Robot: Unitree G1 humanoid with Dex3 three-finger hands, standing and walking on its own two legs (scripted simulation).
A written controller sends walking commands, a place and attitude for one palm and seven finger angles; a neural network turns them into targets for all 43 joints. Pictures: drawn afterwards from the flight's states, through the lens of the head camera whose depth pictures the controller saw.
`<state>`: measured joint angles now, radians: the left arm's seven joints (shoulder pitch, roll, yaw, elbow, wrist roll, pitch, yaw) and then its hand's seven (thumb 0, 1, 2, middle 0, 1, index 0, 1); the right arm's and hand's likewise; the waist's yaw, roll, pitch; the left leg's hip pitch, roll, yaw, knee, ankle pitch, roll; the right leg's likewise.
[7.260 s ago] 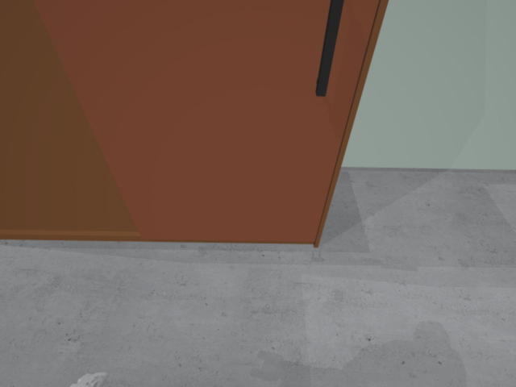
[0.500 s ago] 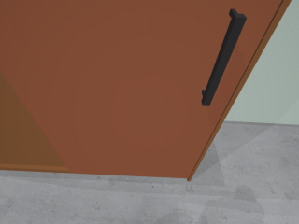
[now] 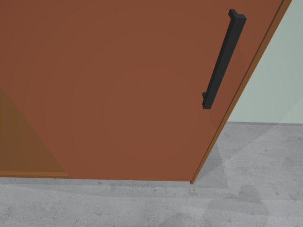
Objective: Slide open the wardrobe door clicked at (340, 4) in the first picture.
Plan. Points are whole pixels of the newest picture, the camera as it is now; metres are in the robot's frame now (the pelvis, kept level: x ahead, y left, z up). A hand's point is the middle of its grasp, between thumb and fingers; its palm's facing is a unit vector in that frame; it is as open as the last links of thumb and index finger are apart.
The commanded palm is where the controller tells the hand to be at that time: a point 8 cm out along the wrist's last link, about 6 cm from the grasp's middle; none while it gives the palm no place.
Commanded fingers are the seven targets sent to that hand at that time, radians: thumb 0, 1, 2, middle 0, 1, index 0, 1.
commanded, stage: look again from close up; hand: right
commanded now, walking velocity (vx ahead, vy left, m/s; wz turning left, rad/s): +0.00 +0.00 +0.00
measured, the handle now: (217, 66) +0.50 -0.15 +0.19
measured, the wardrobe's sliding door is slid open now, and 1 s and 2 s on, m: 0.00 0.00 0.00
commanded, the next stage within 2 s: raise the hand with hooked fingers in 0.50 s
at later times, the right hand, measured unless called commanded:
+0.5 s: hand out of the picture +0.01 -0.17 -0.17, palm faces +0.02 +0.98 -0.20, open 7.4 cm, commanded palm none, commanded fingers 0.00 -0.90 -0.90 0.20 0.30 0.20 0.30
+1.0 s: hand (233, 223) +0.16 -0.18 -0.01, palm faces -0.02 +1.00 +0.02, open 8.5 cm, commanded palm +0.13 -0.25 +0.00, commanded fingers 0.00 -0.41 -0.69 0.23 0.62 0.23 0.62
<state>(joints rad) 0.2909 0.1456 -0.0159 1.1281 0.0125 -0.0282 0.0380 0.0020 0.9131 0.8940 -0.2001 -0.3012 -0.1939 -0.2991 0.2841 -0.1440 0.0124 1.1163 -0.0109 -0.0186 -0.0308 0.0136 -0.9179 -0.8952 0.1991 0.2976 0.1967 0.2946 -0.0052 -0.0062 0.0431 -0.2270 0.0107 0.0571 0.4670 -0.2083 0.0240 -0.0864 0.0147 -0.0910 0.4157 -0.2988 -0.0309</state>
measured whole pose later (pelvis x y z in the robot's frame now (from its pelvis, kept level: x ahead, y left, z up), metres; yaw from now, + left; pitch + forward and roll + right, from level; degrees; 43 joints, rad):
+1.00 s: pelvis -0.02 +0.01 -0.05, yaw -2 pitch +6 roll +0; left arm 0.16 0.30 0.06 0.44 -0.04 -0.24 0.02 0.01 0.91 0.89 -0.20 -0.30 -0.19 -0.30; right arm 0.48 -0.22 -0.15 0.08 0.28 -0.40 0.36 0.01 -0.63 -0.78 0.22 0.47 0.22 0.47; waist 0.00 0.04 -0.11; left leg -0.61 0.03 0.08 0.88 -0.37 0.04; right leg -0.50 0.00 -0.07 0.89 -0.49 -0.03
